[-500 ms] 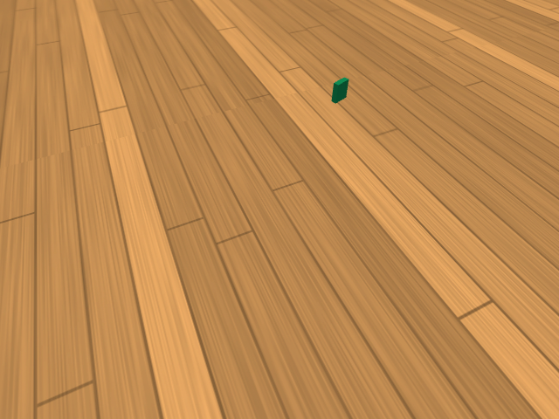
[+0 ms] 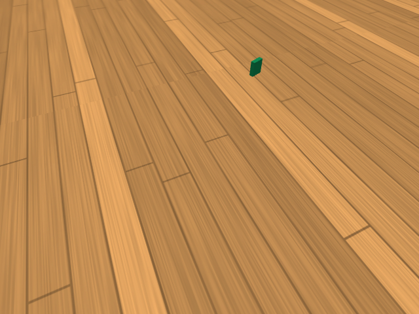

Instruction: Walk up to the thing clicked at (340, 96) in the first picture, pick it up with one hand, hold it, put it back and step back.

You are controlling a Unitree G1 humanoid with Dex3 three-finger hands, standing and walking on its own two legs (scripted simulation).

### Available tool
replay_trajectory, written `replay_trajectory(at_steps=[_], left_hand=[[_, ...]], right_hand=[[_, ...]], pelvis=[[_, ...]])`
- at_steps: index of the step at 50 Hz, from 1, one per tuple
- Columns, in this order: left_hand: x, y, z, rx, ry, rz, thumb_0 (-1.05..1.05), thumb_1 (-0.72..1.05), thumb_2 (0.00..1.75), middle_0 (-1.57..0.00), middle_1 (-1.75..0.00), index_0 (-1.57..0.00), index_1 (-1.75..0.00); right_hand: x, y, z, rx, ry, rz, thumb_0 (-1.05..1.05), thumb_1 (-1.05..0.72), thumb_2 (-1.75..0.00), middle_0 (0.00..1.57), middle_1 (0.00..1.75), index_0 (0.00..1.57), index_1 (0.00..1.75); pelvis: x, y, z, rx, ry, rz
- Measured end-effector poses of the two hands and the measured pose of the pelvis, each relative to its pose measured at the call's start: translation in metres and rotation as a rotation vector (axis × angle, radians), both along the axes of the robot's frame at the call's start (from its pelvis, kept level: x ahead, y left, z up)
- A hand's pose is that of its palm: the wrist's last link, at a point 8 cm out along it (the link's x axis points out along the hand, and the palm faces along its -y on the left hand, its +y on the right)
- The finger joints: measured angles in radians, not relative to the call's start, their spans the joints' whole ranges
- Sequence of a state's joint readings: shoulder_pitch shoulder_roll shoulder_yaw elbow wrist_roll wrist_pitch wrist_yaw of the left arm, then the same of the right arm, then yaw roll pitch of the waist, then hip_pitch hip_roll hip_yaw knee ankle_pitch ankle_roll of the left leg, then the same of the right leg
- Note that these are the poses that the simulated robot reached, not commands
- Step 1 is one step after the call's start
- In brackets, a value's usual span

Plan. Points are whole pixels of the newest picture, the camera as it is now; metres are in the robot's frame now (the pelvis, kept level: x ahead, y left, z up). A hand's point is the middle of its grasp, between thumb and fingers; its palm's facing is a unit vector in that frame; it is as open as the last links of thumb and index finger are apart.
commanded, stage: stand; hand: left
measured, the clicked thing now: (255, 67) +2.09 -0.38 -0.72
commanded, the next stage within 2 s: walk up in 0.62 s
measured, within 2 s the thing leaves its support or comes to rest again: neither
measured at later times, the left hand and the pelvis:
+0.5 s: hand out of the picture +0.08 +0.25 -0.16, palm faces -0.02 -0.94 -0.34, open 7.4 cm; pelvis +0.00 +0.00 +0.00, yaw +0 degrees
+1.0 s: hand (123, 278) +0.23 +0.21 -0.13, palm faces -0.12 -0.88 -0.45, open 7.4 cm; pelvis +0.10 -0.10 -0.03, yaw -8 degrees
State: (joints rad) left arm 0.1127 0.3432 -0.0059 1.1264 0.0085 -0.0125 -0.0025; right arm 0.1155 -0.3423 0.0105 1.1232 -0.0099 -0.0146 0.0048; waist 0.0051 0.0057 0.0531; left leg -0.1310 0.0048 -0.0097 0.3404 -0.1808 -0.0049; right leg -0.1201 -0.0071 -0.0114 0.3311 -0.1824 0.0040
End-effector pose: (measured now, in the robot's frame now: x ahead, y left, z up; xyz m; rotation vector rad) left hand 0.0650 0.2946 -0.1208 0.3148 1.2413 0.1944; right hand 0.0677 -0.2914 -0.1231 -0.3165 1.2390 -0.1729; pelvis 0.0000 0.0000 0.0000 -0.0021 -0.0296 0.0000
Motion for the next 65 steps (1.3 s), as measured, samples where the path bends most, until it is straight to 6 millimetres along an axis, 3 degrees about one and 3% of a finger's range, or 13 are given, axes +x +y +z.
replay_trajectory(at_steps=[34, 38, 42, 45, 48, 52, 56, 60, 65], left_hand=[[0.010, 0.004, 0.003, -0.015, -0.019, -0.009, 0.01, 0.90, 0.90, -0.20, -0.30, -0.21, -0.30], [0.032, 0.008, 0.009, 0.008, -0.005, -0.070, 0.01, 0.90, 0.90, -0.20, -0.30, -0.21, -0.30], [0.073, 0.001, 0.024, 0.026, -0.060, -0.114, 0.01, 0.91, 0.90, -0.20, -0.30, -0.21, -0.30], [0.105, -0.012, 0.033, 0.050, -0.090, -0.142, 0.01, 0.91, 0.90, -0.20, -0.30, -0.20, -0.30], [0.139, -0.032, 0.034, 0.089, -0.113, -0.166, 0.01, 0.91, 0.90, -0.20, -0.30, -0.20, -0.30], [0.169, -0.066, 0.027, 0.122, -0.185, -0.149, 0.01, 0.91, 0.90, -0.20, -0.30, -0.20, -0.30], [0.170, -0.099, 0.028, 0.076, -0.145, -0.115, 0.01, 0.91, 0.90, -0.20, -0.30, -0.20, -0.30], [0.177, -0.119, 0.026, 0.047, -0.057, -0.109, 0.01, 0.90, 0.90, -0.20, -0.30, -0.21, -0.30], [0.216, -0.132, 0.014, 0.019, 0.011, -0.124, 0.01, 0.90, 0.90, -0.21, -0.30, -0.21, -0.30]], right_hand=[[0.009, -0.007, 0.005, 0.004, -0.055, -0.009, 0.01, -0.90, -0.90, 0.20, 0.30, 0.21, 0.30], [0.001, -0.031, 0.010, -0.016, -0.120, -0.061, 0.01, -0.90, -0.90, 0.21, 0.30, 0.21, 0.30], [-0.011, -0.067, 0.013, -0.049, -0.079, -0.103, 0.01, -0.90, -0.90, 0.21, 0.30, 0.21, 0.30], [-0.008, -0.099, 0.008, -0.065, -0.060, -0.135, 0.01, -0.90, -0.90, 0.21, 0.30, 0.21, 0.30], [0.009, -0.135, -0.006, -0.070, -0.068, -0.166, 0.01, -0.90, -0.90, 0.21, 0.30, 0.21, 0.30], [0.050, -0.172, -0.028, -0.073, -0.062, -0.156, 0.01, -0.90, -0.90, 0.20, 0.30, 0.20, 0.30], [0.111, -0.175, -0.015, -0.017, -0.120, -0.120, 0.02, -0.91, -0.90, 0.20, 0.30, 0.20, 0.30], [0.169, -0.174, 0.005, 0.027, -0.200, -0.089, 0.01, -0.91, -0.90, 0.20, 0.30, 0.20, 0.30], [0.225, -0.184, 0.018, 0.017, -0.192, -0.079, 0.01, -0.91, -0.90, 0.20, 0.30, 0.21, 0.30]], pelvis=[[0.009, -0.001, -0.002, 0.009, 0.011, -0.026], [0.018, -0.011, -0.004, 0.017, 0.021, -0.063], [0.036, -0.031, -0.004, 0.024, 0.014, -0.086], [0.058, -0.051, -0.008, 0.029, 0.005, -0.111], [0.084, -0.078, -0.020, 0.044, -0.001, -0.138], [0.114, -0.110, -0.037, -0.004, -0.012, -0.141], [0.145, -0.126, -0.021, -0.004, -0.019, -0.163], [0.181, -0.140, -0.008, -0.003, -0.021, -0.194], [0.235, -0.152, -0.006, -0.014, 0.002, -0.213]])
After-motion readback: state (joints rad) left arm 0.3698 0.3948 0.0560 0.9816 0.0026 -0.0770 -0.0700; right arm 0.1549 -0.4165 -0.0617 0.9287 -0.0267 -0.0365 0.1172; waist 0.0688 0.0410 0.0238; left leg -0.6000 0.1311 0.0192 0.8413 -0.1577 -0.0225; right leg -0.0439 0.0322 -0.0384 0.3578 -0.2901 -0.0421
